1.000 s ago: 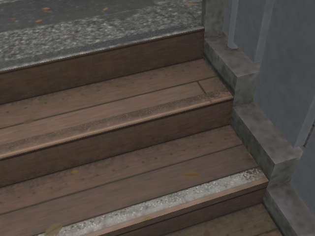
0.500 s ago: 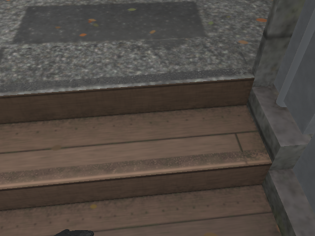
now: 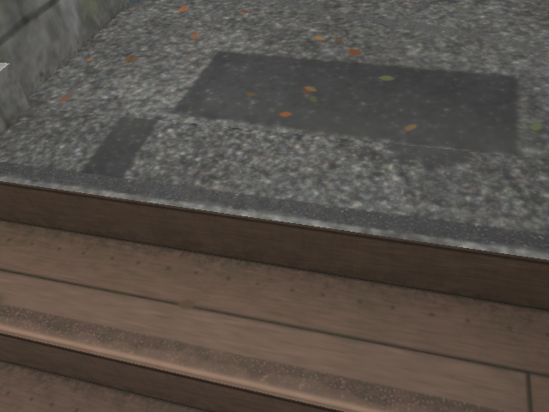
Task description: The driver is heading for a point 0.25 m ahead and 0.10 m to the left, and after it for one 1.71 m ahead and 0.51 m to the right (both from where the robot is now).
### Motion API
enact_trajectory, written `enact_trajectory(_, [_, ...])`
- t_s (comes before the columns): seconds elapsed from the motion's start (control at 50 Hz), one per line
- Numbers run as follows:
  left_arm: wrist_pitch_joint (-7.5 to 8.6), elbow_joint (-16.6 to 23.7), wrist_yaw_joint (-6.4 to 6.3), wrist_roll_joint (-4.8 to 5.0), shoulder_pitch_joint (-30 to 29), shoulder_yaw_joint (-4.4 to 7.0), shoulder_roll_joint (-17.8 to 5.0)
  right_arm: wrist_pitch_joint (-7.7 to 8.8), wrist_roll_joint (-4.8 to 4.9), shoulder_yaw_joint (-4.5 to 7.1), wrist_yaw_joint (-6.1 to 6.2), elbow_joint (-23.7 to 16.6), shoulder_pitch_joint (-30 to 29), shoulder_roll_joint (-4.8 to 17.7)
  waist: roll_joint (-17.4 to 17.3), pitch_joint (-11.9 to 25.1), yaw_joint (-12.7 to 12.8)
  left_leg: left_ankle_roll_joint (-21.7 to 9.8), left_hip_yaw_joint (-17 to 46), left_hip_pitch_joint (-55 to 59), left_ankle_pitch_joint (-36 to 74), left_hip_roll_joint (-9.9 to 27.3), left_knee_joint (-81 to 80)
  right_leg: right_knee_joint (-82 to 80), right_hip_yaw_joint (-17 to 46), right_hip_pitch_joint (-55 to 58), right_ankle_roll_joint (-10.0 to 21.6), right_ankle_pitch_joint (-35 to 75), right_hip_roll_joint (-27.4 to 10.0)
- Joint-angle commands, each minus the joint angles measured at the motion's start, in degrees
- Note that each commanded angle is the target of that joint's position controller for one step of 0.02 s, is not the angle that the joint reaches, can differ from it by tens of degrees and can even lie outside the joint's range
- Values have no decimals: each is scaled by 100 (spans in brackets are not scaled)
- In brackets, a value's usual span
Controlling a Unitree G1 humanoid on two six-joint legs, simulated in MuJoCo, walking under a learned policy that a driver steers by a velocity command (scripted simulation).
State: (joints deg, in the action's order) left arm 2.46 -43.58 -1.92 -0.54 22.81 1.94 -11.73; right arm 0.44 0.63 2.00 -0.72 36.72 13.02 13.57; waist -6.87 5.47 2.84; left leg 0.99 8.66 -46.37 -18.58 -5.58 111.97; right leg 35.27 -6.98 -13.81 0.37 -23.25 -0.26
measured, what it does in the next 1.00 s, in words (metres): climbs, turning right: left foot 0.15 m higher, then right foot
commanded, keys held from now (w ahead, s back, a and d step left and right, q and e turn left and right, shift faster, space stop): w+q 0.10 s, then e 0.90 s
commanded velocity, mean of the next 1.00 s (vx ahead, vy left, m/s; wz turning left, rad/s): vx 0.16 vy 0.00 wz -0.20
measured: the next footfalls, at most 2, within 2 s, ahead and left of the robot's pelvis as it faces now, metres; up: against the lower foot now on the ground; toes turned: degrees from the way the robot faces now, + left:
left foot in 0.28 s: +0.29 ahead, +0.11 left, +0.15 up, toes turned +6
right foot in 0.82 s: +0.27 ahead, -0.14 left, +0.15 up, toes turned -27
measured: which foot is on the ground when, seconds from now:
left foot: up 0.00-0.26, down 0.28-0.82, up 0.84-1.00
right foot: down 0.00-0.30, up 0.32-0.80, down 0.82-1.00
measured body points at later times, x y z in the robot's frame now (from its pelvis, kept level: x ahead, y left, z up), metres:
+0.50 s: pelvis +0.17 +0.01 +0.15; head +0.16 +0.02 +0.60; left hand +0.29 +0.27 +0.03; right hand +0.27 -0.24 +0.03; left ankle +0.25 +0.11 -0.57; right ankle +0.12 -0.16 -0.35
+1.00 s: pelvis +0.22 -0.05 +0.16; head +0.22 -0.11 +0.60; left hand +0.42 +0.15 +0.08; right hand +0.27 -0.32 +0.01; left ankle +0.22 +0.13 -0.45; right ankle +0.21 -0.14 -0.57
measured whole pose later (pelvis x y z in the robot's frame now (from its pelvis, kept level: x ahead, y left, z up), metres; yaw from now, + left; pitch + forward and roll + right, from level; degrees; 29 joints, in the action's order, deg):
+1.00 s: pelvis +0.22 -0.05 +0.16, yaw -19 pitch +2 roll +2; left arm -2.2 -35.7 -0.4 -1.0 14.9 2.4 -10.3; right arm -3.7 0.4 3.8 1.8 44.6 9.6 13.9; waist -5.4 0.2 1.6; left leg 7.7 3.5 -32.5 -20.8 2.9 76.8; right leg 36.9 1.2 -22.0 3.0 -16.9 2.1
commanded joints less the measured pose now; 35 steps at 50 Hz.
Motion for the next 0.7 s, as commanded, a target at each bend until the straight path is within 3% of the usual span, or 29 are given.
enact_trajectory(0.02, [97,-93,-101,82,599,-90,16,-120,-106,-202,61,-981,-1009,-433,1518,-1793,-32,-123,221,-3176,302,364,1730,-2038,1778,768,763,1678,-1747])
enact_trajectory(0.04, [111,-311,-143,63,835,-107,132,-138,-66,-331,6,-1061,-1052,-721,1370,-1747,-152,-287,262,-3532,232,502,1767,-2001,1453,841,551,1532,-1727])
enact_trajectory(0.06, [126,-429,-193,149,961,-27,-55,-121,-18,-417,-94,-1044,-987,-877,897,-1554,-270,-305,137,-3685,385,560,1205,-1958,1229,1047,334,1422,-1535])
enact_trajectory(0.08, [95,-408,-222,80,787,27,-238,-121,7,-469,-209,-1126,-1349,-922,728,-1345,-235,-277,-82,-3402,437,605,510,-2146,903,858,267,1129,-1390])
enact_trajectory(0.1, [108,-394,-287,-11,746,-28,-241,-69,19,-477,-227,-1162,-1534,-930,984,-1312,-207,-197,-214,-3334,612,575,629,-2236,883,583,279,1596,-1386])
enact_trajectory(0.12, [111,-401,-321,29,735,-43,-244,-58,8,-494,-233,-1094,-1483,-909,1003,-1203,-279,-139,-249,-3216,746,589,302,-2098,806,528,239,2187,-1349])
enact_trajectory(0.16, [-14,-422,-383,161,925,37,-553,65,-42,-605,-239,-1468,-2404,-970,927,-1086,-65,90,-894,-2866,588,753,-968,-2465,871,297,381,2968,-1297])
enact_trajectory(0.18, [-57,-423,-439,322,1039,100,-814,121,-136,-676,-231,-1615,-2789,-838,984,-1016,2,126,-1775,-2058,210,880,-2119,-3127,819,53,454,4013,-1383])
enact_trajectory(0.2, [-124,-382,-467,421,964,152,-968,168,-90,-676,-213,-1811,-3244,-849,1108,-659,6,-57,-2055,-451,-216,916,-3545,-3485,675,-162,372,5343,-1333])
enact_trajectory(0.22, [-153,-605,-444,335,1363,126,-908,201,-85,-528,-205,-1734,-3244,-624,1375,44,77,-98,-2587,621,-499,347,-4035,-2954,595,487,338,7392,-1214])
enact_trajectory(0.24, [-113,-699,-358,220,1523,141,-1085,198,-50,-399,-187,-1456,-2499,-550,2179,440,-203,-313,-2596,1009,-680,-109,-4106,-2103,450,1531,462,10927,-1271])
enact_trajectory(0.26, [-32,-618,-332,230,1154,127,-1216,238,-43,-272,-99,-1254,-1598,-255,2873,900,-748,-635,-2178,1611,-451,-231,-4885,-1522,562,2056,675,12222,-1414])
enact_trajectory(0.28, [107,-548,-258,280,580,238,-1392,289,-135,-81,-25,-1005,-556,267,2850,1226,-1327,-964,-1308,2381,386,129,-5975,-711,637,2132,715,12005,-1452])
enact_trajectory(0.3, [277,-362,-250,180,160,256,-1301,287,-370,105,89,-658,415,708,2532,1704,-1743,-1375,271,4295,1409,770,-6583,685,935,554,661,10088,-1196])
enact_trajectory(0.32, [422,-425,75,33,482,4,-386,224,-659,216,161,14,1590,1129,-829,2916,-1603,-2741,3542,6432,4452,2865,-8256,3851,997,-1766,348,1108,290])
enact_trajectory(0.34, [541,-935,352,0,941,199,-509,265,-768,149,229,-62,1378,657,49,3331,-1502,-2795,4530,5656,3383,3016,-8644,6663,2688,-1715,350,-38,690])
enact_trajectory(0.36, [365,-438,360,193,256,193,-381,349,-446,99,122,-71,487,420,363,2278,-941,-2404,3329,4668,2866,2975,-8496,7445,2622,-2482,292,-204,520])
enact_trajectory(0.38, [154,-32,230,128,-375,37,21,385,-174,101,82,263,32,207,814,966,-625,-1874,2430,3650,1647,2693,-8606,7388,2022,-2995,394,-132,223])
enact_trajectory(0.4, [18,50,140,78,-371,-12,121,461,-7,6,48,505,-397,-201,1030,125,-287,-1380,1521,2884,630,2312,-8693,7212,1860,-3172,495,158,-41])
enact_trajectory(0.42, [-147,23,104,148,-160,-78,259,486,-52,-74,3,707,-798,-619,951,-387,68,-1072,698,2091,-63,1948,-8649,7148,1788,-3030,565,234,-98])
enact_trajectory(0.44, [-201,67,105,161,-77,-175,394,480,-156,-141,-45,833,-789,-839,653,-551,192,-878,99,1738,-60,1790,-8671,7283,1754,-3075,662,610,-56])
enact_trajectory(0.46, [-188,65,51,154,14,-189,388,512,-204,-128,-104,929,-598,-833,324,-666,210,-853,-398,1788,282,1626,-8846,7006,1717,-3363,658,849,-91])
enact_trajectory(0.48, [-215,65,41,201,19,-199,397,449,-156,-99,-84,1102,-515,-688,165,-672,174,-846,-566,1709,121,1763,-8973,7265,1571,-3484,542,1050,58])
enact_trajectory(0.5, [-251,197,44,223,-167,-256,474,369,-209,-152,-4,1104,-488,-726,190,-694,192,-781,-688,1414,34,1833,-9071,7142,1588,-3517,391,1370,72])
enact_trajectory(0.56, [-374,425,-32,18,-371,-171,195,210,-408,-146,187,869,-581,-122,-40,-545,94,-989,-1114,1412,372,2165,-9259,6876,987,-3469,-213,2257,9])
enact_trajectory(0.6, [-459,541,-159,26,-630,-72,-106,139,-557,-182,387,646,-659,50,-342,-554,-42,-1169,-1215,1465,740,2322,-9236,7136,644,-3419,-464,2402,1])
enact_trajectory(0.64, [-568,722,-202,46,-913,-35,-213,88,-438,-153,547,517,-542,194,-279,-543,-186,-1133,-1227,1965,976,2455,-9116,6705,790,-3408,-522,2210,-188])
enact_trajectory(0.66, [-587,865,-175,-22,-1051,-96,-107,59,-428,-106,589,367,-540,372,-63,-412,-221,-1113,-1156,2239,990,2559,-9080,6222,741,-3388,-501,2185,-320])
enact_trajectory(0.7, [-599,1046,-65,18,-1373,-185,13,56,-261,-8,602,238,-550,595,-5,-208,-288,-957,-1546,2444,968,2451,-9042,3965,572,-2523,-319,1859,-561])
